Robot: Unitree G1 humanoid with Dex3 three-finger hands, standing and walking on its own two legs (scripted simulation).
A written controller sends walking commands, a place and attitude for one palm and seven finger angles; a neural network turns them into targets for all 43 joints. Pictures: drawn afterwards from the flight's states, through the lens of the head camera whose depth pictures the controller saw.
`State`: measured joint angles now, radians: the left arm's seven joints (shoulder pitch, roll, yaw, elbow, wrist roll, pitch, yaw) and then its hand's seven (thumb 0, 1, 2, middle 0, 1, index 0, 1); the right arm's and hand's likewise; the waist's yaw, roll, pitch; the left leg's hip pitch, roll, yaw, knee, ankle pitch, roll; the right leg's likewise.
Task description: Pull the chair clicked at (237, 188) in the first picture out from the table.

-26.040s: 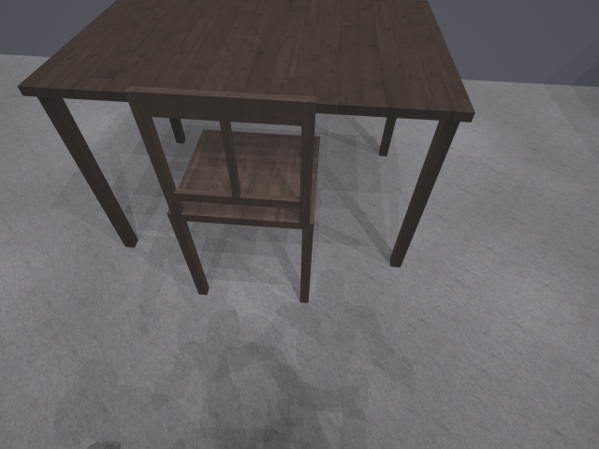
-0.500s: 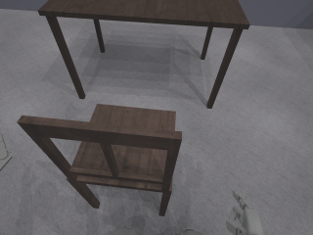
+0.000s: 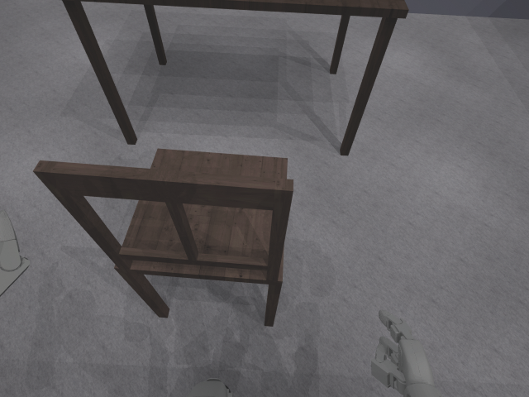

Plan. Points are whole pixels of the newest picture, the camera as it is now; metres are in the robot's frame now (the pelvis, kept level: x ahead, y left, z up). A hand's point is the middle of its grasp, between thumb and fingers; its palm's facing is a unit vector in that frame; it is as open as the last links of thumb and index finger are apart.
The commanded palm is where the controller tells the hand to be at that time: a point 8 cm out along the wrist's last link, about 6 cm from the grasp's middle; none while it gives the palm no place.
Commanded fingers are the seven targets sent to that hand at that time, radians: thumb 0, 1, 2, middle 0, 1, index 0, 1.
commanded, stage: stop stepping back and stand still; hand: left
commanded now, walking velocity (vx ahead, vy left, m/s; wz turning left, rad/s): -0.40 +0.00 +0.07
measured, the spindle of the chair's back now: (184, 231) +0.40 +0.20 -0.10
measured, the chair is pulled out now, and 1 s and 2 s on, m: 0.67 0.67 0.67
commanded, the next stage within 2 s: let the arm hang, fingers relaxed in 1.26 s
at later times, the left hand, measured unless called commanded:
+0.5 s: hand out of the picture +0.12 +0.27 +0.16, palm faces +0.48 -0.78 -0.39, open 7.4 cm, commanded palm +0.07 +0.30 +0.18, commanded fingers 0.00 0.90 0.90 -0.20 -0.30 -0.20 -0.30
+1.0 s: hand out of the picture +0.16 +0.26 +0.16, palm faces +0.41 -0.80 -0.45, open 7.4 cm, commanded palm +0.10 +0.30 +0.18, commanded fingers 0.00 0.90 0.90 -0.20 -0.30 -0.20 -0.30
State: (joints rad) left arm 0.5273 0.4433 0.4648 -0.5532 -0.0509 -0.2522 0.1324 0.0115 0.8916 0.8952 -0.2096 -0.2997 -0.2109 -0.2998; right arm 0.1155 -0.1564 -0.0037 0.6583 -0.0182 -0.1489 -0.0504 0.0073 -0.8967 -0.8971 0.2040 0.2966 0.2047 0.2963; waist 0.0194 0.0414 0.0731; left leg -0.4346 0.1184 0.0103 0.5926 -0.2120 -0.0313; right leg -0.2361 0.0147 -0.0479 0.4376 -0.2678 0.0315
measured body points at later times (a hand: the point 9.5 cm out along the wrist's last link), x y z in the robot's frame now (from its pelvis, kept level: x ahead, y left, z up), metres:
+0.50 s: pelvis -0.07 +0.00 +0.01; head -0.08 +0.02 +0.45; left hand +0.09 +0.31 +0.18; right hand +0.08 -0.24 -0.08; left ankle -0.04 +0.12 -0.73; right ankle -0.02 -0.14 -0.73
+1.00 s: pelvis -0.04 +0.00 +0.01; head -0.02 +0.02 +0.46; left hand +0.13 +0.30 +0.19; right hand +0.12 -0.24 -0.07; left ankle -0.04 +0.12 -0.73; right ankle -0.02 -0.14 -0.73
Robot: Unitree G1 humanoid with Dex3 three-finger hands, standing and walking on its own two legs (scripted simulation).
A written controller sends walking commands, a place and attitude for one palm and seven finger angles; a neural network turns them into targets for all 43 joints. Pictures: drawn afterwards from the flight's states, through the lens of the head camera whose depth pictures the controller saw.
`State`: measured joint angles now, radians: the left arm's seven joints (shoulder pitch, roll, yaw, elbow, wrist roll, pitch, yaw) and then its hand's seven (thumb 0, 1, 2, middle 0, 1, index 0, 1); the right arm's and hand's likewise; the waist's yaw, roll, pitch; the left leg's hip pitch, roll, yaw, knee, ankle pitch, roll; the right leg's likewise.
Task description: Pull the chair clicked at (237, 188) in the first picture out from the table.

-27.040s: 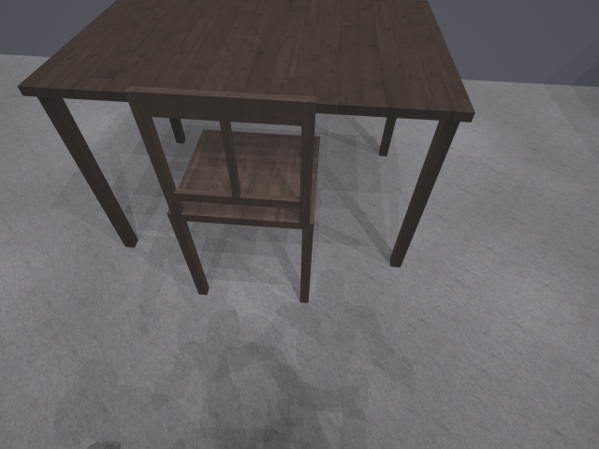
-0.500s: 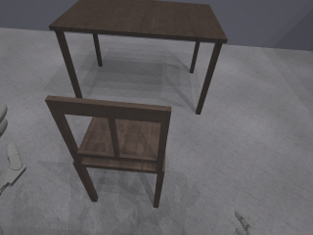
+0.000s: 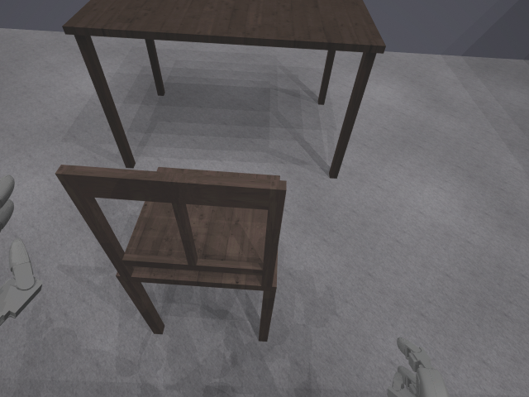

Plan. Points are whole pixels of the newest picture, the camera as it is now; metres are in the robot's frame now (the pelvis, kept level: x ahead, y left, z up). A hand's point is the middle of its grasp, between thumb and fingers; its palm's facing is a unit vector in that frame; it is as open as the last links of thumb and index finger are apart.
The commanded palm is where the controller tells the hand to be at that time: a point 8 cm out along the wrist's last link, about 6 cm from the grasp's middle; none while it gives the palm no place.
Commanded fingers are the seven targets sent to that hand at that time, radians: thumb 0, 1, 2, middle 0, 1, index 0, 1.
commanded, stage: stop stepping back and stand still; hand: left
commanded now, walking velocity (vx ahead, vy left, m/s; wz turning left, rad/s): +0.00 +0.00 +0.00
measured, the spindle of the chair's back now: (186, 234) +0.44 +0.19 -0.11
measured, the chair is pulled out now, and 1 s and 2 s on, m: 0.67 0.67 0.67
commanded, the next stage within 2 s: let the arm hang, fingers relaxed in 0.26 s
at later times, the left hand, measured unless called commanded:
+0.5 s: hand (109, 338) +0.21 +0.25 -0.04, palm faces +0.17 -0.91 -0.38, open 7.4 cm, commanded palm none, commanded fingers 0.00 0.90 0.90 -0.20 -0.30 -0.20 -0.30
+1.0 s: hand out of the picture -0.04 +0.18 -0.17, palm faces +0.05 -0.97 -0.23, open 7.3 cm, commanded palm none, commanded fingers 0.00 0.90 0.90 -0.20 -0.30 -0.20 -0.30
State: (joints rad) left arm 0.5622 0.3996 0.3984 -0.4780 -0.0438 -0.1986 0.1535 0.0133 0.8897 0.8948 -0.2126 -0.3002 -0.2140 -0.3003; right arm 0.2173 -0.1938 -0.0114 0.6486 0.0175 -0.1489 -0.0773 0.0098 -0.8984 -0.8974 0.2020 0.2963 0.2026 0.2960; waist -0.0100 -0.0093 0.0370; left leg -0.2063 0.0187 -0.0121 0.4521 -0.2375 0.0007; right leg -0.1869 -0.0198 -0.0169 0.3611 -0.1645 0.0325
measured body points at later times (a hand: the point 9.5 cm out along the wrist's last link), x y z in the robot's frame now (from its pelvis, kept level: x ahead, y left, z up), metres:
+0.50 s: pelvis +0.01 +0.00 -0.01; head +0.01 -0.01 +0.44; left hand +0.19 +0.29 -0.01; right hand +0.16 -0.23 -0.12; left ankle +0.00 +0.12 -0.74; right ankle +0.02 -0.14 -0.74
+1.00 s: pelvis +0.00 +0.00 +0.00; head +0.01 -0.01 +0.45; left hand -0.04 +0.24 -0.16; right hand -0.04 -0.22 -0.16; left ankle +0.00 +0.12 -0.74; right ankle +0.02 -0.14 -0.74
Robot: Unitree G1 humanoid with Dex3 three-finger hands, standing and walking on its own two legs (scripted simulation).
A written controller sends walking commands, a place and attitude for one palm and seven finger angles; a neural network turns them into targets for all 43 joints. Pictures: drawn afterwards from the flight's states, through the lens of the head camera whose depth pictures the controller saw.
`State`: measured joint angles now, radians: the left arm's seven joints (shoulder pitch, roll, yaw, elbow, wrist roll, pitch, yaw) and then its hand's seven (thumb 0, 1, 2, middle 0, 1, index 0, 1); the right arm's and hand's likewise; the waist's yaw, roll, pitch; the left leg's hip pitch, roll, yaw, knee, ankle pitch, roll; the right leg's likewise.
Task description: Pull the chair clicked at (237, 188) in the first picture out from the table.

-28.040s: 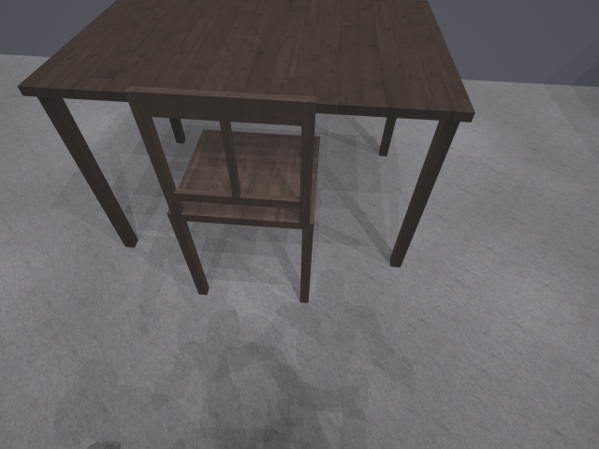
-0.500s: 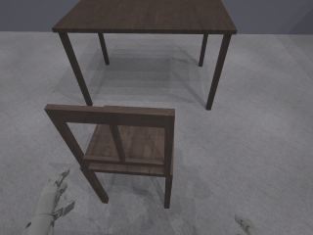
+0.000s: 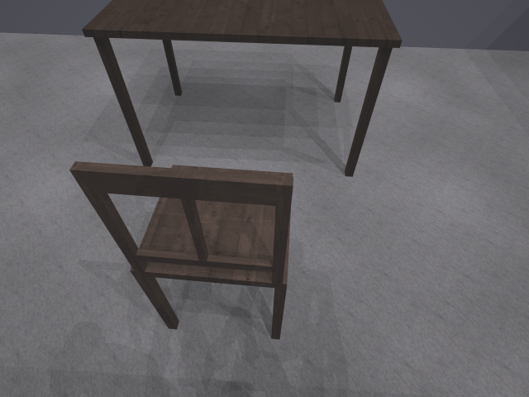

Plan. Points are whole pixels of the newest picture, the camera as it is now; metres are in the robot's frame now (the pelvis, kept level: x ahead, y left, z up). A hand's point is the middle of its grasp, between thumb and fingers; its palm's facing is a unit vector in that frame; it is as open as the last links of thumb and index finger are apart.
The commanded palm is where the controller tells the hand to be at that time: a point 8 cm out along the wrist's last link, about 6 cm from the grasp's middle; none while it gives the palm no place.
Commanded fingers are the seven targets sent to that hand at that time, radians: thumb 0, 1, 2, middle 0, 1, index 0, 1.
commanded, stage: let the arm hang, fingers relaxed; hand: left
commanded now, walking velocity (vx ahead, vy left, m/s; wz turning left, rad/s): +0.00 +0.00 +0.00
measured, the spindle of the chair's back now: (196, 230) +0.45 +0.18 -0.10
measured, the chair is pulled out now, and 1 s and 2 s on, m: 0.67 0.67 0.67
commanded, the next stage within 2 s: look to check the result in 0.46 s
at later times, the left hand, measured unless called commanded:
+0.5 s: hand out of the picture -0.01 +0.14 -0.17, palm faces +0.05 -0.98 -0.17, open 7.3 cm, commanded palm none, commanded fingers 0.00 0.90 0.90 -0.20 -0.30 -0.20 -0.30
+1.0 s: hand out of the picture +0.00 +0.14 -0.17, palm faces +0.05 -0.98 -0.18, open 7.3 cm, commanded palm none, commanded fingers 0.00 0.90 0.90 -0.20 -0.30 -0.20 -0.30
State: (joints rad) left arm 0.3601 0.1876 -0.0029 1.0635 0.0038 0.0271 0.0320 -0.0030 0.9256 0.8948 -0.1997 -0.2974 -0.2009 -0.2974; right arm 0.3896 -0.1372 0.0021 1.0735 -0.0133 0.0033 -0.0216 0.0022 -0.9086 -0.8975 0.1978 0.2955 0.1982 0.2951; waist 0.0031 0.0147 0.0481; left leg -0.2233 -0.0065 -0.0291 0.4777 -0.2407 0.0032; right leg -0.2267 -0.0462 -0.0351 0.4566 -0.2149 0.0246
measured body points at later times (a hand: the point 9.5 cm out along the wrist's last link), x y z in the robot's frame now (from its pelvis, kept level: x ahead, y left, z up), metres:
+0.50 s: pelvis +0.00 -0.01 +0.00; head +0.02 -0.02 +0.45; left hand -0.01 +0.20 -0.16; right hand -0.02 -0.22 -0.16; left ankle +0.01 +0.12 -0.74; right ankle +0.02 -0.14 -0.74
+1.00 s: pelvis +0.01 -0.02 +0.00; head +0.03 -0.02 +0.45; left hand +0.00 +0.19 -0.16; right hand -0.01 -0.22 -0.16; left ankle +0.01 +0.12 -0.74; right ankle +0.02 -0.14 -0.74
